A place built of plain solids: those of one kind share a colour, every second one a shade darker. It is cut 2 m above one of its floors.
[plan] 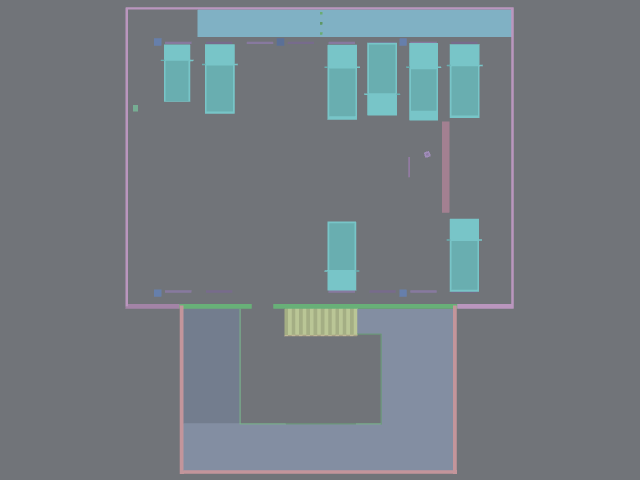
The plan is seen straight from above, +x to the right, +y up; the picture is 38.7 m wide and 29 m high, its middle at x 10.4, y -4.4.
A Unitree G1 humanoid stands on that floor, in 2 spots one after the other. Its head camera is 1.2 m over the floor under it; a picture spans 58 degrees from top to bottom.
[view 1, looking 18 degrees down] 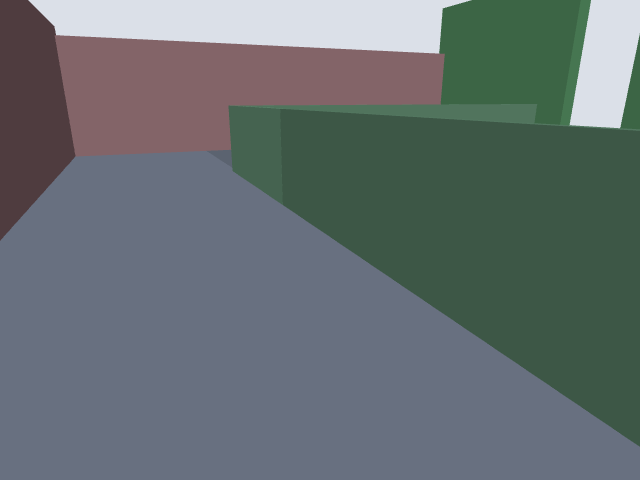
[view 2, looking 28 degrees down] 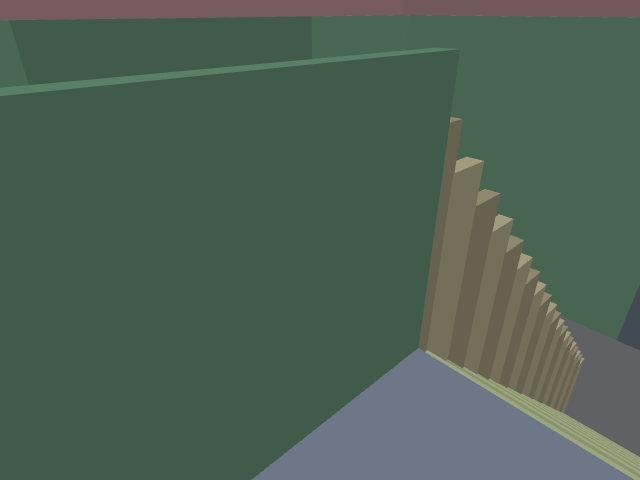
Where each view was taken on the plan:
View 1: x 13.15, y -17.11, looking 157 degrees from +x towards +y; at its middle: paving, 3.88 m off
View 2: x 13.85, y -9.35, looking -133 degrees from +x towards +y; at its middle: rim_guard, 1.09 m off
